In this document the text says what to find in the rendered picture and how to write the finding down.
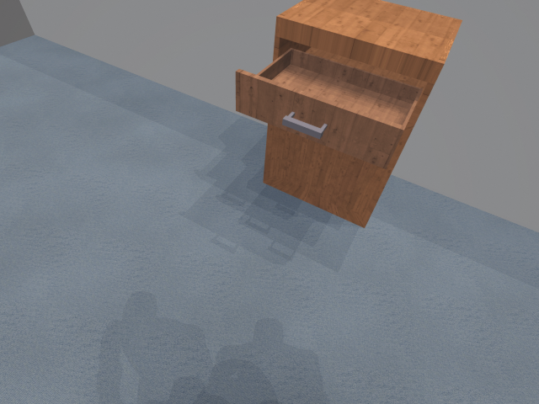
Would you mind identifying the drawer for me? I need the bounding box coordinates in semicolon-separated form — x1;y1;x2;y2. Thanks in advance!
236;48;423;169

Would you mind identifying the cabinet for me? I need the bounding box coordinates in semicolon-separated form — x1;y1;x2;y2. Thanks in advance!
263;0;462;228

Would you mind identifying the handle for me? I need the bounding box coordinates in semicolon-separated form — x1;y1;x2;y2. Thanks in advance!
282;112;328;139

